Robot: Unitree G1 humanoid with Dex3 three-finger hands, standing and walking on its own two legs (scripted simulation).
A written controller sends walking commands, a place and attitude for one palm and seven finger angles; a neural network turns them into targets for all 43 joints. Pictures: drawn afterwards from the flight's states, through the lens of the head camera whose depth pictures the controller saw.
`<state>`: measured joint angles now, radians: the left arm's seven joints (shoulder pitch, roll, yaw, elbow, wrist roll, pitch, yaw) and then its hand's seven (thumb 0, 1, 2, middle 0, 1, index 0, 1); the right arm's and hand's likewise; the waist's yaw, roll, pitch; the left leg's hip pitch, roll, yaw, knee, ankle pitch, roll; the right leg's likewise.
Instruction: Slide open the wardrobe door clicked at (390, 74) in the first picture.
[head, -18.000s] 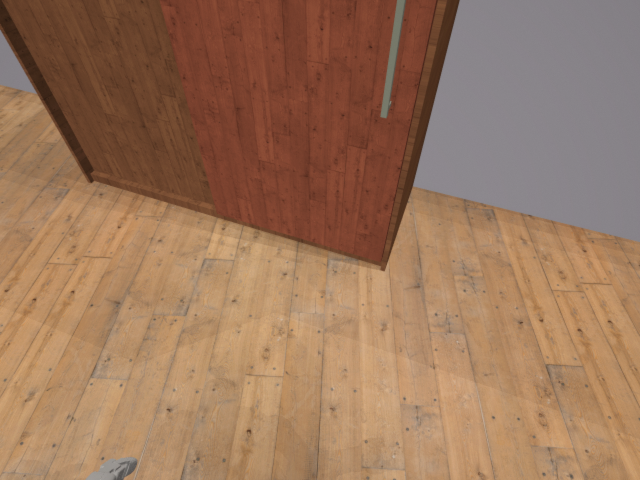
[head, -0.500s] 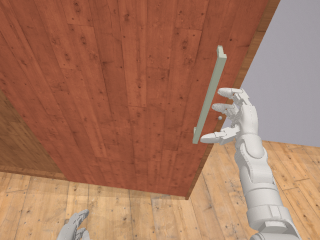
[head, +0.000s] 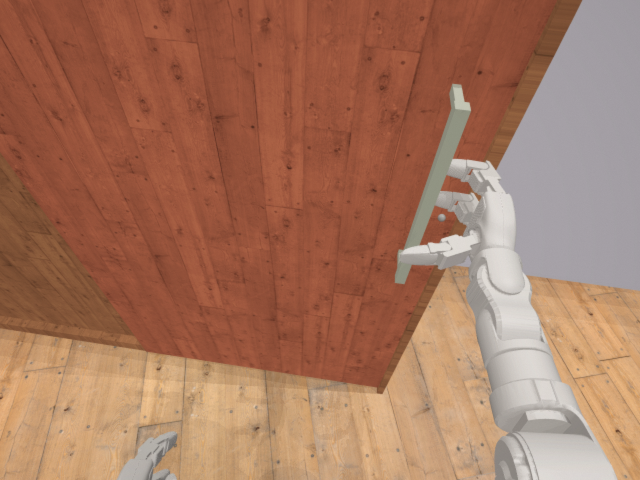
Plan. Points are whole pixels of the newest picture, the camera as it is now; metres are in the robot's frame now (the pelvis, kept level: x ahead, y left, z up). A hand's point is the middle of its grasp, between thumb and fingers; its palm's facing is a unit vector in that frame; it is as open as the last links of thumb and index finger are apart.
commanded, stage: feel for the door with the fingertips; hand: right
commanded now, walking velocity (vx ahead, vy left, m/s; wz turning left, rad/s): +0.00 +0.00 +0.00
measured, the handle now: (423, 202) +0.46 -0.09 +0.10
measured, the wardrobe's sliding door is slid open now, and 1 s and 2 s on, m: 0.00 0.00 0.00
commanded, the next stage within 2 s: slide the fingers in behind the handle in 0.10 s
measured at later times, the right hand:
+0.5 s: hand (452, 220) +0.41 -0.12 +0.12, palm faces +0.04 +1.00 +0.01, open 13.9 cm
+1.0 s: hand (435, 220) +0.41 -0.10 +0.12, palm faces +0.02 +1.00 +0.02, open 14.0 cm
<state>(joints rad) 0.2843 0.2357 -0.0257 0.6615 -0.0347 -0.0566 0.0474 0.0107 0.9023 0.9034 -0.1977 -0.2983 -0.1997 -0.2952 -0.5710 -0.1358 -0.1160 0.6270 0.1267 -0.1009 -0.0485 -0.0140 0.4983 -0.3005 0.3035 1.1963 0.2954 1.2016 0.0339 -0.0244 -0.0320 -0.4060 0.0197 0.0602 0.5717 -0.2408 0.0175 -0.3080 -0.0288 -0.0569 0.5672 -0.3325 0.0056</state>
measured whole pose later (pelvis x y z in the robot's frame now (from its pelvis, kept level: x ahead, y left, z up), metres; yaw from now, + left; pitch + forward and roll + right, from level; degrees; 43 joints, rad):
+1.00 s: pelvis +0.00 -0.01 +0.00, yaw +0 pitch +4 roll +0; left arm 0.27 0.22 -0.03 0.64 -0.02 -0.05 0.03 0.01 0.90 0.90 -0.20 -0.30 -0.20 -0.30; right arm -0.54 -0.09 -0.07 0.56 0.12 -0.09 -0.08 -0.01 0.50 -0.30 0.30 1.20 0.30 1.20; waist 0.02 -0.02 -0.04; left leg -0.40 0.02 0.05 0.56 -0.24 0.01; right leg -0.31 -0.02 -0.06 0.57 -0.33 0.00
